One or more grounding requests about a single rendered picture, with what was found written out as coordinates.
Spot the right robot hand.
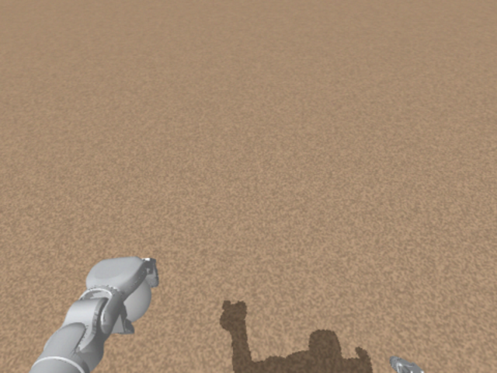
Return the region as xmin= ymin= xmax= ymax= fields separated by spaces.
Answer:
xmin=390 ymin=356 xmax=424 ymax=373

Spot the ball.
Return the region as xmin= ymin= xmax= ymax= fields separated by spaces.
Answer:
xmin=123 ymin=279 xmax=151 ymax=322

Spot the left robot arm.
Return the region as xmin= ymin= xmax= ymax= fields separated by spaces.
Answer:
xmin=29 ymin=285 xmax=123 ymax=373

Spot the left robot hand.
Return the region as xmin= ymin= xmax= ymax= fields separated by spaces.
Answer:
xmin=85 ymin=256 xmax=159 ymax=334

